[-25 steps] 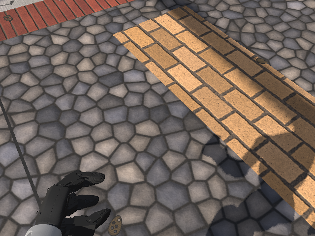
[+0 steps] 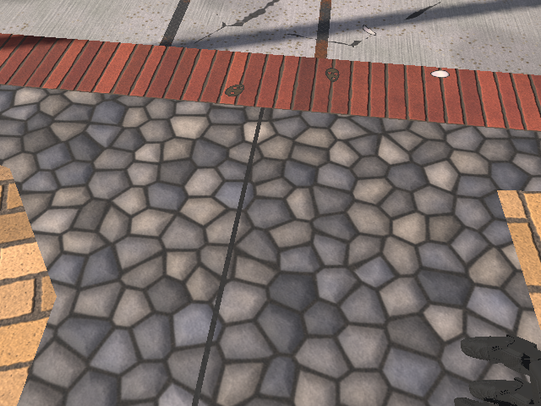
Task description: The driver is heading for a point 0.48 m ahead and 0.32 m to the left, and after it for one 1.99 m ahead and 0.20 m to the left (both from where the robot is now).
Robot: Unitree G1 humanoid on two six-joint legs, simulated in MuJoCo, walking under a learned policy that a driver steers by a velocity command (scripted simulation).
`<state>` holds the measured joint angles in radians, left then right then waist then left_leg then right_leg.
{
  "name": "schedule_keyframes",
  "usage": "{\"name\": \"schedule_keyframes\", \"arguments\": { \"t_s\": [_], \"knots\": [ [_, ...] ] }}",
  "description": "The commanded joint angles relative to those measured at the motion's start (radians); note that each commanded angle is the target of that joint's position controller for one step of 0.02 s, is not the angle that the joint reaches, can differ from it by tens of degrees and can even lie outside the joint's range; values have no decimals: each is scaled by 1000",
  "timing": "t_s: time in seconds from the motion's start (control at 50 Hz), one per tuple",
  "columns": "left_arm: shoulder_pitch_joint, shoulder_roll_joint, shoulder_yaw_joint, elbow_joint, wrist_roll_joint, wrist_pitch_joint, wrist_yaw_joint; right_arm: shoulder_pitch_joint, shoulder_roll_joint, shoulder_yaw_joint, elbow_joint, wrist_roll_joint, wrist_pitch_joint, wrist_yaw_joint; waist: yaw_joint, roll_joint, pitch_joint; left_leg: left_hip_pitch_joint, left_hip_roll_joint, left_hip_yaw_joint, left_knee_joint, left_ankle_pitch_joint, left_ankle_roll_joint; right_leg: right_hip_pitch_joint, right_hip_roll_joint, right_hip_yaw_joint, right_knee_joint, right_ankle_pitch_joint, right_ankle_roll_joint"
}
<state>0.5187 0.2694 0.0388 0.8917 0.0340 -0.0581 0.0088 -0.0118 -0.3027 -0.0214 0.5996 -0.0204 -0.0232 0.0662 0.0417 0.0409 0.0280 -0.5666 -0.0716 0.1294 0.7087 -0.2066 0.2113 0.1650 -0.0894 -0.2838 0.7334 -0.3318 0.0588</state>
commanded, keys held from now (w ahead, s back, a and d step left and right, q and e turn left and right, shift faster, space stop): w+q+shift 0.48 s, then e+shift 0.52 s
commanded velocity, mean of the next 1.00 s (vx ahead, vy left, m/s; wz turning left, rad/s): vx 0.69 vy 0.00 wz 0.38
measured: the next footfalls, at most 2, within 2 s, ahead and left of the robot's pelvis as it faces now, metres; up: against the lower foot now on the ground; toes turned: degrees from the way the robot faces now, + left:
right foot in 0.38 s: +0.59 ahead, -0.11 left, +0.00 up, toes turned +26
left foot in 0.76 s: +0.76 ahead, +0.27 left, +0.00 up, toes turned +25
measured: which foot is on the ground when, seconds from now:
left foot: down 0.00-0.40, up 0.42-0.74, down 0.76-1.00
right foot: up 0.00-0.36, down 0.38-0.76, up 0.78-1.00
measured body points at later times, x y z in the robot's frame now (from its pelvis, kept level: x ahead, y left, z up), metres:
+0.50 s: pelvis +0.45 -0.01 +0.03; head +0.48 +0.00 +0.48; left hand +0.47 +0.31 -0.05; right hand +0.68 -0.24 -0.07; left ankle +0.28 +0.01 -0.58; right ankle +0.56 -0.12 -0.69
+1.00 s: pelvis +0.70 +0.13 +0.04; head +0.74 +0.15 +0.49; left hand +0.73 +0.45 -0.06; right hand +0.94 -0.07 -0.05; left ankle +0.72 +0.25 -0.69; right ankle +0.77 +0.00 -0.61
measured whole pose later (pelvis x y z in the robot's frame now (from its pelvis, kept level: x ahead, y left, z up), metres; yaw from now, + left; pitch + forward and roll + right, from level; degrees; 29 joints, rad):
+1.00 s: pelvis +0.70 +0.13 +0.04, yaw +18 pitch +2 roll +1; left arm 0.21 0.35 0.09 0.67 -0.02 0.03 0.04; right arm 0.10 -0.26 -0.04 0.74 -0.02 -0.03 -0.02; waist 0.01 -0.04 0.05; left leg -0.34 0.03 0.12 0.44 -0.14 0.04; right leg -0.65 -0.08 -0.01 1.15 -0.40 0.10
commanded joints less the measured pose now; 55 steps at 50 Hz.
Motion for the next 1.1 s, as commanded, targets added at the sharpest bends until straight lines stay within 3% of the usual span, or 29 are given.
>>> {"name": "schedule_keyframes", "arguments": {
  "t_s": [0.02, 0.04, 0.06, 0.08, 0.12, 0.2, 0.26, 0.32, 0.34, 0.38, 0.4, 0.42, 0.44, 0.48, 0.5, 0.54, 0.6, 0.62, 0.64, 0.68, 0.74, 0.76, 0.78, 0.8, 0.82, 0.84, 0.92, 1.02, 1.1],
  "knots": [
    [-134, 139, 26, -288, -9, -23, -8, 377, -366, -131, 52, -17, 36, -45, -136, 222, -326, 1097, 306, -829, -240, -12, 309, -1017, 123, 213, 1011, -186, 0],
    [-255, 174, 18, -315, -6, -52, -9, 436, -323, -130, 35, -18, 44, -65, -201, 5, -346, 1050, 335, -961, -404, -182, 298, -1091, 79, 357, 963, -95, -10],
    [-283, 167, 11, -312, -9, -65, -9, 408, -269, -121, 73, -8, 33, -74, -151, -75, -161, 858, 318, -905, -465, -189, 255, -1086, 25, 369, 829, -57, -20],
    [-297, 154, 5, -310, 1, -62, -6, 383, -226, -107, 95, -2, 15, -77, -88, -121, -64, 675, 269, -815, -470, -102, 213, -1011, -10, 368, 707, -56, -18],
    [-248, 147, 0, -288, 36, -16, -3, 321, -176, -84, 90, 2, -20, -83, -2, -137, 2, 409, 189, -667, -474, 41, 186, -855, -43, 370, 587, -102, 6],
    [-423, 86, -24, -369, 23, 16, -19, 300, -168, -80, 91, 7, -55, -67, -8, -82, 75, 117, 72, -532, -547, 42, 142, -695, -55, 320, 219, 81, 33],
    [-496, 73, -33, -382, -9, 10, -30, 322, -188, -94, 100, 17, -61, -51, -58, -40, 45, 115, 41, -503, -535, 161, 74, -519, 1, 301, -25, 387, 12],
    [-498, 120, -17, -379, -14, 5, -22, 377, -204, -105, 118, 20, -53, -53, -83, -9, 6, 309, 76, -557, -422, 325, 23, -468, 44, 315, -158, 357, -12],
    [-440, 150, -4, -362, -13, 1, -13, 380, -221, -109, 120, 15, -50, -56, -57, -10, -36, 370, 76, -564, -323, 458, 2, -407, 75, 313, -176, 277, -20],
    [-99, 232, 38, -286, -4, -10, 17, 317, -243, -109, 113, 9, -55, -49, 143, -56, -220, 273, 12, -491, 137, 549, -56, -14, 57, 312, -164, 103, -46],
    [120, 304, 61, -251, 26, -16, 37, 279, -92, -68, 71, 3, -71, -56, 202, -234, -350, 88, -52, -410, 517, 1, -61, 211, -197, 580, -204, -269, -64],
    [-18, 378, 76, -268, 39, -12, 27, 405, -26, -38, 5, 51, -70, -55, 35, -567, -432, -173, -106, -296, 715, -314, -85, 268, -420, 1214, -495, -494, -154],
    [-165, 254, 63, -302, 30, -3, 21, 334, -100, -38, 51, 12, -47, -67, 32, -318, -250, -260, 6, -267, 772, -188, -80, 109, -371, 1158, -508, -618, -178],
    [-207, 148, 37, -272, 25, 2, 11, 227, -122, -46, 49, -13, -25, -39, 28, -93, -85, -231, 90, -222, 684, -83, -96, -102, -276, 781, -470, -286, -162],
    [-170, 128, 27, -229, 23, -7, 11, 178, -92, -40, 30, -28, -19, -23, 22, -83, -23, -206, 106, -234, 645, -86, -105, -187, -229, 666, -472, -73, -164],
    [-126, 93, 14, -163, 8, -39, -10, 183, -33, -22, 13, -26, -5, -16, -23, -119, 19, -178, 79, -253, 587, -156, -130, -254, -207, 542, -446, 470, -177],
    [-165, 135, 17, -126, -20, -65, -33, 134, -26, -7, -28, -29, -16, -19, -70, -161, 16, -108, 31, -233, 271, -73, -152, -300, -155, 373, -481, 856, -180],
    [-326, 176, 35, -176, -82, -65, -9, 147, -26, -9, -10, 61, -38, -24, -118, -187, 13, -40, 74, -191, 112, -2, -165, -331, -103, 329, -478, 779, -191],
    [-314, 203, 42, -177, -99, -65, 4, 95, -32, 2, -10, 50, -55, -17, -89, -160, -16, 83, 64, -157, -14, 109, -178, -382, -86, 315, -489, 772, -191],
    [-211, 259, 63, -142, -89, -69, 11, 38, -49, -5, -19, 27, -71, -5, -72, -131, -53, 256, 31, -164, -120, 280, -181, -382, -113, 360, -493, 753, -190],
    [-208, 246, 63, -145, -84, -61, 13, 205, -128, -46, 47, -12, -66, -33, -174, -128, -135, 515, 30, -170, -246, 451, -133, -369, -43, 346, -234, 799, -111],
    [-199, 195, 47, -170, -67, -56, 12, 287, -189, -64, 58, -31, -59, -54, -202, -73, -215, 721, 166, -262, -184, 761, -96, -515, 25, 330, 2, 536, -60],
    [-21, 64, 7, -169, -48, -42, 5, 293, -223, -57, 30, -65, -43, -72, -115, 209, -419, 961, 518, -561, -87, 1258, 76, -735, 129, 328, 454, -348, 1],
    [46, 149, 23, -153, -71, -28, 3, 290, -186, -52, 10, -36, -25, -65, -125, 207, -578, 952, 537, -639, -122, 1135, 135, -750, 110, 448, 608, -398, 1],
    [-27, 195, 42, -169, -83, -12, 9, 229, -148, -47, 4, -3, -17, -63, -107, 121, -464, 852, 485, -540, -166, 946, 119, -824, 68, 415, 619, -338, 10],
    [-93, 187, 46, -183, -76, 5, 21, 186, -112, -41, 18, 19, -16, -65, -91, 55, -342, 739, 433, -468, -212, 817, 86, -877, 38, 369, 582, -264, 24],
    [-80, 129, 58, -206, -65, 85, 42, 44, -66, -43, 39, -6, -19, -76, 25, 94, -157, 317, 387, -292, -404, 487, 60, -737, -23, 329, 564, -147, 59],
    [-214, 93, 52, -277, -51, 100, 18, 5, -97, -67, 67, 1, -20, -110, 13, 57, -145, 289, 387, -117, -438, 345, 30, -685, -53, 308, 286, 94, 19],
    [-291, 123, 61, -313, -53, 113, -20, 17, -137, -87, 87, 24, -7, -105, -8, 69, -129, 333, 405, -33, -400, 283, -16, -597, -25, 247, 91, 128, -28]
  ]
}}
